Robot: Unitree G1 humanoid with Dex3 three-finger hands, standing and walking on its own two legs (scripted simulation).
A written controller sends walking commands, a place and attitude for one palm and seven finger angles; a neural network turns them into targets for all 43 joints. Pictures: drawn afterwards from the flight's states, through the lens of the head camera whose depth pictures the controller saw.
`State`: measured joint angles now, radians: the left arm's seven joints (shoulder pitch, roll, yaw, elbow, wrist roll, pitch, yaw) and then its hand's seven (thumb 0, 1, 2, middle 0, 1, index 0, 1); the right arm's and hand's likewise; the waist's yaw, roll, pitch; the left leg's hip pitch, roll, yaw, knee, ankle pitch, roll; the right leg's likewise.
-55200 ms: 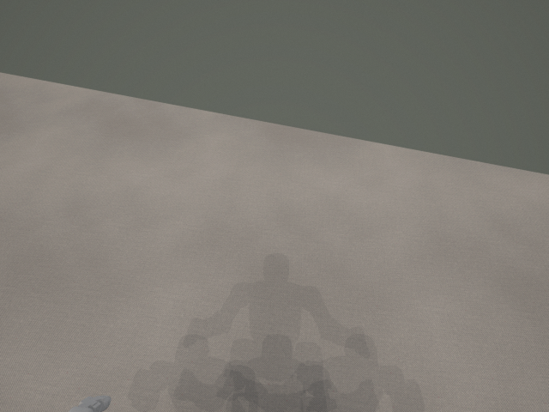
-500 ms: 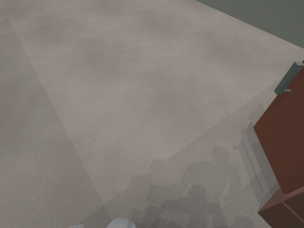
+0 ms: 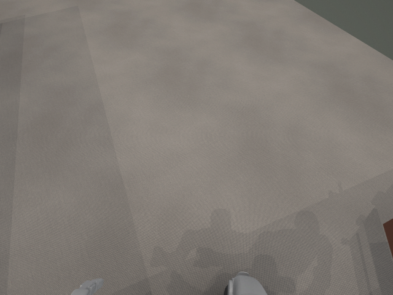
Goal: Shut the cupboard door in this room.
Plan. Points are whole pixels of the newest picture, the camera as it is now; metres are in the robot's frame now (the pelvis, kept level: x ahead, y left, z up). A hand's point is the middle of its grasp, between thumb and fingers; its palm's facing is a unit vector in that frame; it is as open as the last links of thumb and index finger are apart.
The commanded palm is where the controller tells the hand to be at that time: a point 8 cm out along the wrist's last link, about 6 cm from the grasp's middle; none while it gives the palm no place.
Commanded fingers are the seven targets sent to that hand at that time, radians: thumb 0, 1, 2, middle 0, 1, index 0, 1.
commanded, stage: walk to a spot facing it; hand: left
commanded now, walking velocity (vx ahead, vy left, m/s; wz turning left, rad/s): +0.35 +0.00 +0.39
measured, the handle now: out of the picture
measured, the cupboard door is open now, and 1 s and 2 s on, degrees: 56 56 56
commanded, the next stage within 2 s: turn to face it in 0.70 s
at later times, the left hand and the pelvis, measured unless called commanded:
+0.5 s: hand out of the picture +0.12 +0.16 -0.17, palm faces +0.34 -0.92 -0.19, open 7.3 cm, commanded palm none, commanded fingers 0.00 0.90 0.90 -0.20 -0.30 -0.20 -0.30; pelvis +0.19 -0.01 +0.00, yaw +17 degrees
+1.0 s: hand (109, 186) +0.42 +0.27 -0.16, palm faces +0.32 -0.93 -0.19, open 7.4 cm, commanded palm none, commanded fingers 0.00 0.90 0.90 -0.20 -0.30 -0.20 -0.30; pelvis +0.38 +0.07 +0.00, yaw +19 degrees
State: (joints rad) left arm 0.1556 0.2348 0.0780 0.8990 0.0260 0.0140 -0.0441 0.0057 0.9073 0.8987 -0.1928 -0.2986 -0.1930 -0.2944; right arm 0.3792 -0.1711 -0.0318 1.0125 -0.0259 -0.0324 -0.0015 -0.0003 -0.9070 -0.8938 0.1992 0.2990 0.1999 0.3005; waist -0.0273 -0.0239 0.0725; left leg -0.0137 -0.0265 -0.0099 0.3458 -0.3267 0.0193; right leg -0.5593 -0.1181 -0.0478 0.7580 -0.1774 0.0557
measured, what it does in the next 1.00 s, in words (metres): walks ahead, turning left: right foot, then left foot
